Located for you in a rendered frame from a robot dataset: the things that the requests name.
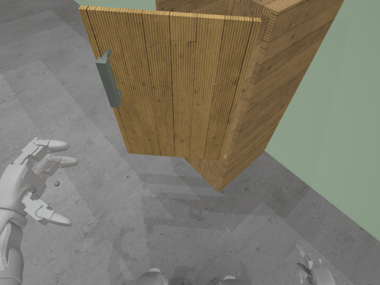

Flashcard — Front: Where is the right robot shin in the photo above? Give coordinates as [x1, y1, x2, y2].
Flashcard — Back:
[224, 275, 235, 280]

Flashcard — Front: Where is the cupboard door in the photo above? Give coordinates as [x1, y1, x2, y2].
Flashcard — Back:
[78, 5, 261, 160]

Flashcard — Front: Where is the robot right hand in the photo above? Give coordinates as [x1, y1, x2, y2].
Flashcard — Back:
[290, 242, 336, 285]

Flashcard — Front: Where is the left robot thigh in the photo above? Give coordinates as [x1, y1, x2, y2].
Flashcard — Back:
[134, 271, 169, 285]

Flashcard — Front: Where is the robot left forearm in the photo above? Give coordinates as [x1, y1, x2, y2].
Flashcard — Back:
[0, 208, 27, 285]

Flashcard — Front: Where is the robot left hand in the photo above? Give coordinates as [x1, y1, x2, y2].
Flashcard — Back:
[0, 137, 79, 227]

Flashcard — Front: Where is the handle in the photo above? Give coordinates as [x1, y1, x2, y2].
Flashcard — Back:
[96, 49, 122, 108]

